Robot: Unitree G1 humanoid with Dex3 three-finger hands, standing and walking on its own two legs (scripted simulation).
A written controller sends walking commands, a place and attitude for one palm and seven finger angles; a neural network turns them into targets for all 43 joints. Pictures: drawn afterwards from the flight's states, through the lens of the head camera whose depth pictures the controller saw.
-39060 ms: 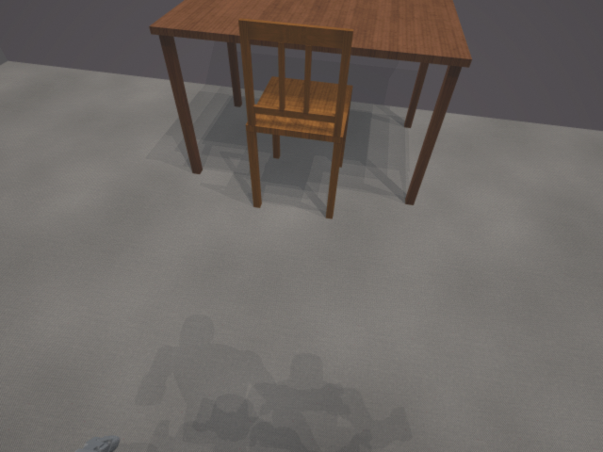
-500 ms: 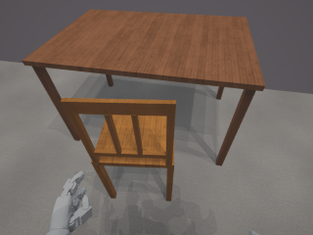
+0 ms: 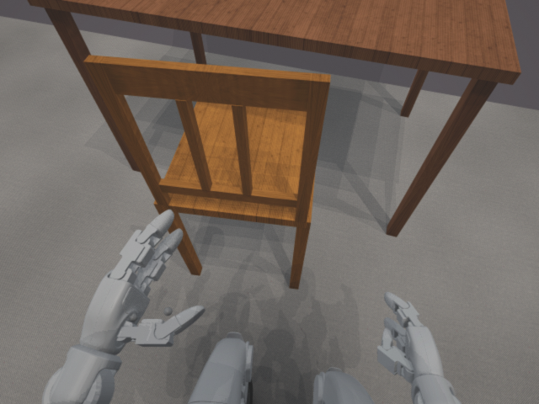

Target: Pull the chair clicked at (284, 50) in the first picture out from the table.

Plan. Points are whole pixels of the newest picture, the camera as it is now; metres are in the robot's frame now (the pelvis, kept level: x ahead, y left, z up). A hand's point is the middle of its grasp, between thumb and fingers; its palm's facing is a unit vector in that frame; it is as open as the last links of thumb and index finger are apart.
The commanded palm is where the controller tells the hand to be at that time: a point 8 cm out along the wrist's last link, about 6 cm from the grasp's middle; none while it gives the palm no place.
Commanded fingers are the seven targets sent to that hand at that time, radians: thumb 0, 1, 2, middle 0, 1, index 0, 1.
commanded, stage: raise the hand toward the chair's back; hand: left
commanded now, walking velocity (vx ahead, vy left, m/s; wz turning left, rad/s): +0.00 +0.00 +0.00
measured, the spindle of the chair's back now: (196, 148) +0.54 +0.20 +0.01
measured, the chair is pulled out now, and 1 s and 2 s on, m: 0.17 0.17 0.17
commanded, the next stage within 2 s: aim the fingers beside a spindle in 1.40 s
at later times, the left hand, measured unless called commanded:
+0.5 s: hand (131, 289) +0.24 +0.20 +0.08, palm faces -0.02 -1.00 -0.04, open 15.8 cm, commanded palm +0.22 +0.26 +0.08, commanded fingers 0.00 -0.50 0.30 -0.06 -0.08 -0.06 -0.08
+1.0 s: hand (109, 264) +0.27 +0.24 +0.08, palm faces -0.05 -1.00 -0.05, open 17.0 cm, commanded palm +0.25 +0.29 +0.09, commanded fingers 0.00 -0.50 0.30 -0.06 -0.08 -0.06 -0.08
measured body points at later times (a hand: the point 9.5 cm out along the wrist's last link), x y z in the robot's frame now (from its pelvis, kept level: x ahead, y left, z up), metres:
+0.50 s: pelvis +0.01 +0.02 +0.03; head +0.07 +0.04 +0.47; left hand +0.23 +0.26 +0.08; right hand +0.19 -0.23 -0.04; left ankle +0.10 +0.12 -0.62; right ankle +0.01 -0.09 -0.62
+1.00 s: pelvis +0.02 +0.04 +0.04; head +0.08 +0.05 +0.48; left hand +0.27 +0.29 +0.08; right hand +0.19 -0.21 -0.04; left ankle +0.10 +0.12 -0.62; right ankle +0.01 -0.09 -0.62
